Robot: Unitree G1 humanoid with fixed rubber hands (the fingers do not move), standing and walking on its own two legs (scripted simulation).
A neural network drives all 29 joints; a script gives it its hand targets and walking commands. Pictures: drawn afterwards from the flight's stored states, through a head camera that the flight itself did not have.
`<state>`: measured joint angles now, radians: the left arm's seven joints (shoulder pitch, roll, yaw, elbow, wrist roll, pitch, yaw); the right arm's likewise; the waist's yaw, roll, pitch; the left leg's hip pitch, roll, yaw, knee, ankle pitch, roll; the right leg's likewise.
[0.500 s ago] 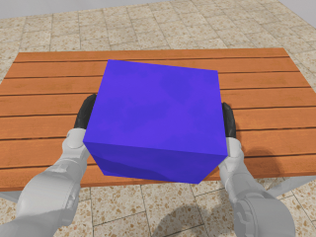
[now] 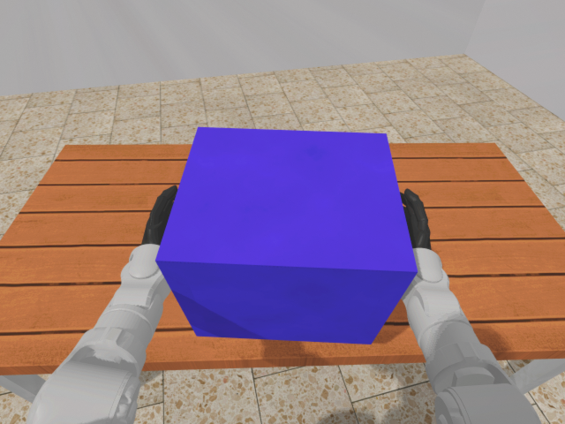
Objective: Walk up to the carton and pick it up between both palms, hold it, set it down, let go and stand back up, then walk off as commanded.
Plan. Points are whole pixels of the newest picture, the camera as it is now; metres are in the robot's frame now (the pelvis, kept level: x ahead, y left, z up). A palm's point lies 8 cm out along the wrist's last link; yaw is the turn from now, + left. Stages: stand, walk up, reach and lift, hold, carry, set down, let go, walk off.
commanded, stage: reach and lift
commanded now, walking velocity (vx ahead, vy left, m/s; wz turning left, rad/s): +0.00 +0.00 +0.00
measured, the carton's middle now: (287, 239) +0.40 -0.01 +0.05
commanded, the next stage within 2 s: hold in 1.68 s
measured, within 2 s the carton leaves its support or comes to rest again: neither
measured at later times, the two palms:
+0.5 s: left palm (146, 228) +0.35 +0.18 +0.13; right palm (431, 222) +0.35 -0.21 +0.13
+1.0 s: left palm (142, 225) +0.34 +0.17 +0.15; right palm (437, 218) +0.35 -0.21 +0.14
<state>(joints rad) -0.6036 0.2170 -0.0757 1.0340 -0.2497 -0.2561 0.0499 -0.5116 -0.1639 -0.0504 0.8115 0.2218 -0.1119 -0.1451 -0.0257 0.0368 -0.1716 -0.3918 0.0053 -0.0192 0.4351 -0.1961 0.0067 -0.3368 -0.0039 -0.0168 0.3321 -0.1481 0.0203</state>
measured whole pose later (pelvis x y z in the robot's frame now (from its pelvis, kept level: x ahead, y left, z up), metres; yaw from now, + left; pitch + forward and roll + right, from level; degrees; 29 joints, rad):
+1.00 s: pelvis -0.02 -0.01 +0.01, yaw +0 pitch -2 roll +0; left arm -0.53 0.07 0.27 0.40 0.12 0.41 -0.04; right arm -0.60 -0.17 -0.13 0.71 0.13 0.21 -0.05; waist -0.02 -0.04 -0.08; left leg -0.14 0.00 -0.02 0.28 -0.12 -0.01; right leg -0.13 -0.01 -0.01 0.26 -0.11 0.00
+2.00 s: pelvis -0.03 -0.02 +0.01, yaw +1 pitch -2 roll -1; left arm -0.53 0.08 0.30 0.16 0.14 0.64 -0.07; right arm -0.62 -0.15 -0.13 0.53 0.14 0.38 -0.06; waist -0.05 -0.05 -0.07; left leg -0.16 0.01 -0.04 0.31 -0.12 -0.02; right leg -0.13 0.00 -0.03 0.27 -0.11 0.00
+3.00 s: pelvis -0.01 -0.02 +0.01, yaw +1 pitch -4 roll -1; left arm -0.47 0.06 0.32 0.03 0.17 0.70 -0.10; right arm -0.58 -0.17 -0.07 0.42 0.20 0.44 -0.11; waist -0.05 -0.03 -0.06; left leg -0.10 0.01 -0.03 0.31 -0.15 -0.01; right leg -0.07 0.00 -0.03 0.26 -0.13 0.00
